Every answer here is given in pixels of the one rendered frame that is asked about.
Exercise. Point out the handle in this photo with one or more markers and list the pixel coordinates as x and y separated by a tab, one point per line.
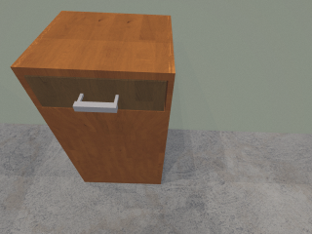
95	106

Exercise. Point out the drawer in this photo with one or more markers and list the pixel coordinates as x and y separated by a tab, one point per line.
134	94

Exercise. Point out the cabinet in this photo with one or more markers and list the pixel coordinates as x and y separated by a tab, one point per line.
124	147

